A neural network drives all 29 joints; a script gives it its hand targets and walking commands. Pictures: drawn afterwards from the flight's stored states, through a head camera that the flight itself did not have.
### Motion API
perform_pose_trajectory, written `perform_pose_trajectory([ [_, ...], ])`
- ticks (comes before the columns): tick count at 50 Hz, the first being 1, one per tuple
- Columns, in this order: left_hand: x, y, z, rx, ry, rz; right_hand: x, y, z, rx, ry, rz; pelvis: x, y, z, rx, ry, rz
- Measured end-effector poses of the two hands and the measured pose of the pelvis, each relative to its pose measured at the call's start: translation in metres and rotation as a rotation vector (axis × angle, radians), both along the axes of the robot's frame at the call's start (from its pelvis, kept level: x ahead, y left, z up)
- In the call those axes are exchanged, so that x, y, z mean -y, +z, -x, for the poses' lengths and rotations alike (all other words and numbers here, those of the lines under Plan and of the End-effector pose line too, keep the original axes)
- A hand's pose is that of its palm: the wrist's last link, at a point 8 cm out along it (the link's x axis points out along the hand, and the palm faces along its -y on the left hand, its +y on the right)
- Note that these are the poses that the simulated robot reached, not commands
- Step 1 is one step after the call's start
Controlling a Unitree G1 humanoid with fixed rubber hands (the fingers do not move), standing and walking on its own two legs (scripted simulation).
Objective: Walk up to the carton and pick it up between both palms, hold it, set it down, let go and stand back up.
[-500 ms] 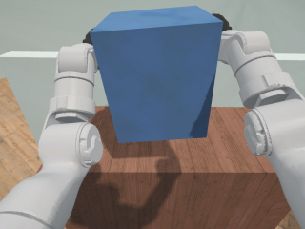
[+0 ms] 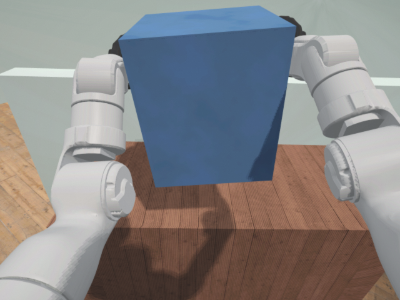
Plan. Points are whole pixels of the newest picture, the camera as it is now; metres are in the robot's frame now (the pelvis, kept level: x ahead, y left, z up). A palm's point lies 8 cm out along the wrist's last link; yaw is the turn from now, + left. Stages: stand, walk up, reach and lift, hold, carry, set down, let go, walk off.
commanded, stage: hold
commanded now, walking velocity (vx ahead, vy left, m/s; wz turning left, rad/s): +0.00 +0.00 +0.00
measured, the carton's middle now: (207, 95) +0.35 +0.01 +0.32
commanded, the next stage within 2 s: none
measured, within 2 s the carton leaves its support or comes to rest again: neither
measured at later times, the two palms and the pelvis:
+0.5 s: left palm (118, 65) +0.37 +0.16 +0.36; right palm (293, 55) +0.36 -0.14 +0.39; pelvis +0.00 -0.01 +0.00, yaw +1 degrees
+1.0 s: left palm (119, 72) +0.37 +0.16 +0.35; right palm (292, 56) +0.36 -0.14 +0.39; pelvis +0.00 +0.00 +0.00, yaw +1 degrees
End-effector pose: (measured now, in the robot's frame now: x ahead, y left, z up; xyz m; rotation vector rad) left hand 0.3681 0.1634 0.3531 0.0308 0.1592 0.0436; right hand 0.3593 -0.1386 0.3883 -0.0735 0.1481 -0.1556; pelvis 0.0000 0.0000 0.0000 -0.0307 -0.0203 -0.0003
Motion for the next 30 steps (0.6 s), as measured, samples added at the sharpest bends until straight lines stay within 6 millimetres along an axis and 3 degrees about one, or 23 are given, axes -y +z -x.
perform_pose_trajectory([
  [19, -0.001, 0.014, 0.0, -0.005, 0.012, 0.0, 0.0, 0.003, -0.002, -0.013, 0.01, -0.012, 0.005, 0.0, 0.003, -0.015, 0.01, -0.001],
  [30, 0.001, 0.0, -0.005, -0.011, 0.0, 0.001, 0.002, -0.003, -0.006, -0.021, 0.001, -0.01, 0.004, 0.0, -0.001, -0.016, 0.013, 0.0],
])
